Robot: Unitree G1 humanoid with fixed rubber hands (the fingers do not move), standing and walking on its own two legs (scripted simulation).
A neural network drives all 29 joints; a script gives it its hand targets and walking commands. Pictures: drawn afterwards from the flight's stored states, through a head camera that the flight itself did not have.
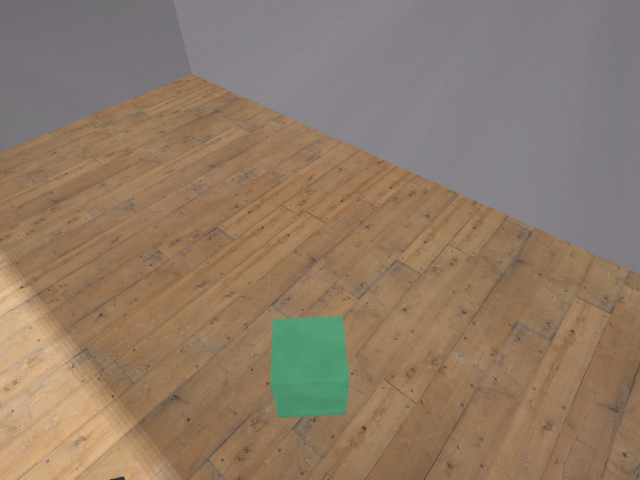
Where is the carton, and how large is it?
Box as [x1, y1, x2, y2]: [270, 316, 348, 417]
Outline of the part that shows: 342,316 273,320 270,385 279,417 345,413 348,388 348,373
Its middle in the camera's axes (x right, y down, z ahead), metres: -0.03 +0.39 +1.19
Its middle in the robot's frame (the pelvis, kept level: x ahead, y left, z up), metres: +0.58 +0.07 -0.66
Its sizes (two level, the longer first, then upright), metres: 0.210 0.200 0.250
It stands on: the floor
